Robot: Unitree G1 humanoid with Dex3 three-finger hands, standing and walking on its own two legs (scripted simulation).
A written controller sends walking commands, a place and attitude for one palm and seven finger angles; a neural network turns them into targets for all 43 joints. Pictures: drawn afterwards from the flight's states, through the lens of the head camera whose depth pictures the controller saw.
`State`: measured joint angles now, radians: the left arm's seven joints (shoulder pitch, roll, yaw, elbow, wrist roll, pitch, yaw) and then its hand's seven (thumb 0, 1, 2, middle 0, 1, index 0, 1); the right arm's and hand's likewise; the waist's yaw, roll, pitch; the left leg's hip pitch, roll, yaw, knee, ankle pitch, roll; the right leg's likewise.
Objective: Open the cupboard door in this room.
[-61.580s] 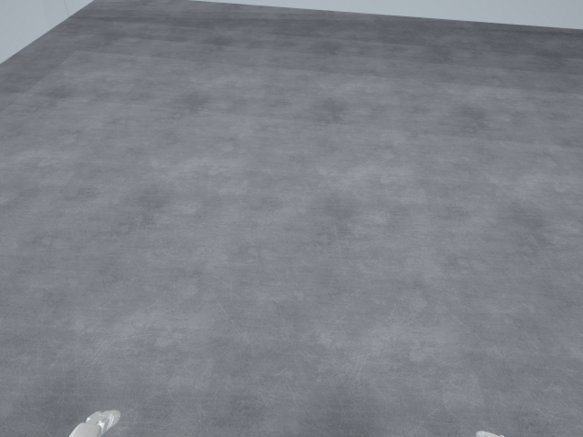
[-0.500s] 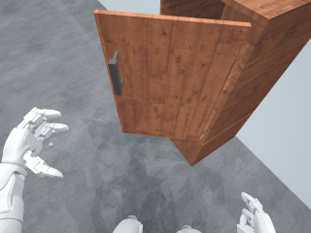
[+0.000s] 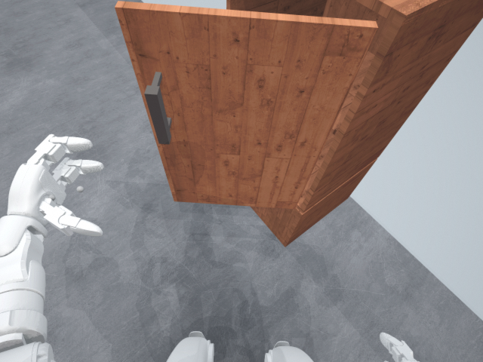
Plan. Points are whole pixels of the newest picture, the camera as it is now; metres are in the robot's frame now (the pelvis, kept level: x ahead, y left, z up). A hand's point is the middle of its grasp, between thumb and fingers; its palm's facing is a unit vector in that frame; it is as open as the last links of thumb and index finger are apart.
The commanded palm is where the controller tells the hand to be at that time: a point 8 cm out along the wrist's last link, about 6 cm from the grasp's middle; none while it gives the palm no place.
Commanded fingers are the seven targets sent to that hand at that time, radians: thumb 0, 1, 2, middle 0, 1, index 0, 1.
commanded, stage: move the hooked fingers beside the handle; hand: left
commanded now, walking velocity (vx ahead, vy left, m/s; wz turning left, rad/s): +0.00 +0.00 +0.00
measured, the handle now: (161, 109) +0.54 +0.17 +0.06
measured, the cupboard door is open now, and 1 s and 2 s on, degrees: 50 50 50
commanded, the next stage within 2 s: slide the fingers in behind the handle in 1.76 s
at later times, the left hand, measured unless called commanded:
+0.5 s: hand (105, 156) +0.43 +0.24 +0.06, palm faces -0.03 -1.00 +0.00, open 14.0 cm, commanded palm +0.41 +0.29 +0.06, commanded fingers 0.00 -0.50 0.30 -0.30 -1.20 -0.30 -1.20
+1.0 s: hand (121, 127) +0.49 +0.23 +0.06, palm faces -0.02 -1.00 +0.00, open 14.0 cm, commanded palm +0.48 +0.28 +0.06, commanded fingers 0.00 -0.50 0.30 -0.30 -1.20 -0.30 -1.20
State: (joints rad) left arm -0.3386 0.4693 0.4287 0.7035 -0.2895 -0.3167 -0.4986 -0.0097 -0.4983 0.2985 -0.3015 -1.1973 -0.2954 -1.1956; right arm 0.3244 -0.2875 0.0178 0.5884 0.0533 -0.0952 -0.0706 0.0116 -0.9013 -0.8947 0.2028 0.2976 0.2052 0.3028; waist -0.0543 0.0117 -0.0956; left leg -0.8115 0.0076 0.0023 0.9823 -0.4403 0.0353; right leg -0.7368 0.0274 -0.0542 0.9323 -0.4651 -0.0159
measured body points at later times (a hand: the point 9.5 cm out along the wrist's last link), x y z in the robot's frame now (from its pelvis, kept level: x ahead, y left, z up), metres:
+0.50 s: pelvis +0.00 +0.01 +0.00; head +0.10 +0.03 +0.43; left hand +0.42 +0.29 +0.06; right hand +0.07 -0.26 -0.11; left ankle +0.02 +0.09 -0.68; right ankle -0.01 -0.11 -0.68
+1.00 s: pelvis -0.01 +0.00 -0.02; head +0.13 +0.03 +0.41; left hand +0.49 +0.28 +0.06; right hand +0.00 -0.28 -0.12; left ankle +0.02 +0.09 -0.68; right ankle -0.01 -0.11 -0.68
